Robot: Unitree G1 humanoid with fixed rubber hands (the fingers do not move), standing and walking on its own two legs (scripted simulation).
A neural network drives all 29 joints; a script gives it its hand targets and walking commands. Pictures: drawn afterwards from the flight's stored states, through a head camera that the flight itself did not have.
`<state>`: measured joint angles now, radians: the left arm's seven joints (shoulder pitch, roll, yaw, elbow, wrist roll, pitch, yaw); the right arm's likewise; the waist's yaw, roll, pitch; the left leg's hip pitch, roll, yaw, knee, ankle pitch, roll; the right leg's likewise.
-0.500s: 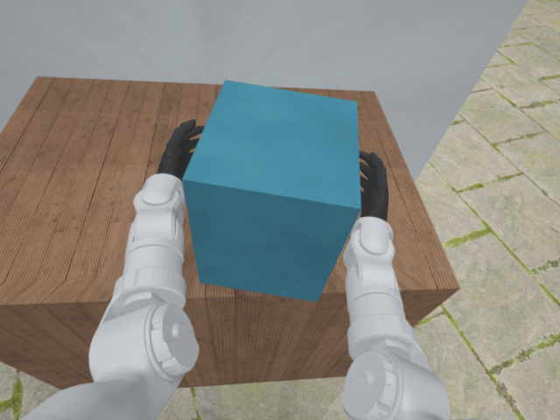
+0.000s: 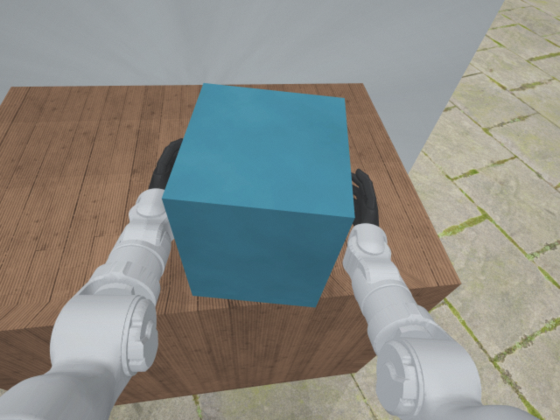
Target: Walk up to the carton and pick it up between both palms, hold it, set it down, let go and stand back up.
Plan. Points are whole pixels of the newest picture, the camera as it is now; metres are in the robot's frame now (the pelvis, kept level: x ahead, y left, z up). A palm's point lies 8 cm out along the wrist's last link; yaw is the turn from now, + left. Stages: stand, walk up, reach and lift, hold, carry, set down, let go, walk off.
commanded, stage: set down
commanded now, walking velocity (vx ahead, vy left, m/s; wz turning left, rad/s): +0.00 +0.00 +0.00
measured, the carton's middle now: (263, 203) +0.40 +0.01 +0.07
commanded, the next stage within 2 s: none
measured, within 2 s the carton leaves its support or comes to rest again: neither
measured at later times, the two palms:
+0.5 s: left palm (136, 147) +0.43 +0.18 +0.15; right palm (408, 174) +0.39 -0.18 +0.15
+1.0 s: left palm (112, 96) +0.43 +0.19 +0.23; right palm (430, 135) +0.39 -0.18 +0.22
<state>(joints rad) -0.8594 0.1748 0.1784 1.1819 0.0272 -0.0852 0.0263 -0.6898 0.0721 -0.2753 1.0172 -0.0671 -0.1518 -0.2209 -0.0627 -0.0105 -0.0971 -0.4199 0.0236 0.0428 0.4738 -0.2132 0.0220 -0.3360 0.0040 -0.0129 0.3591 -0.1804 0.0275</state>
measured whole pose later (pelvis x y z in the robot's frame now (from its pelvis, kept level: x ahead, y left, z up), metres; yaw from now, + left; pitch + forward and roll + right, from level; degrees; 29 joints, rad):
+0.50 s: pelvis -0.02 -0.01 +0.00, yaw +0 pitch +6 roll -1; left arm -0.99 0.37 -0.05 1.13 -0.26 0.13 -0.02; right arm -0.87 -0.14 -0.01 0.93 0.32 0.17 -0.26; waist -0.09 -0.03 -0.11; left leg -0.37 0.03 0.04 0.43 -0.17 0.01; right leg -0.31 0.01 -0.02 0.35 -0.16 0.01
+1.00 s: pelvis -0.02 -0.01 +0.00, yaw +0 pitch +3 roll -2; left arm -1.13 0.46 -0.04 1.05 -0.28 0.38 -0.02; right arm -1.01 -0.18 -0.03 0.85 0.36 0.38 -0.28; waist -0.11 -0.03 -0.07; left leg -0.29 0.03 0.04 0.41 -0.16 0.01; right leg -0.21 0.01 -0.02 0.31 -0.14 0.01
